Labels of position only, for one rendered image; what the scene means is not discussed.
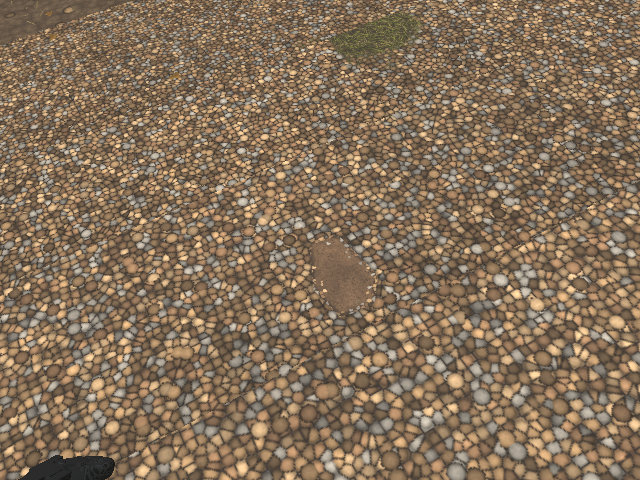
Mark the left robot hand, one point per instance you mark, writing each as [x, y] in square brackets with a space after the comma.
[76, 468]

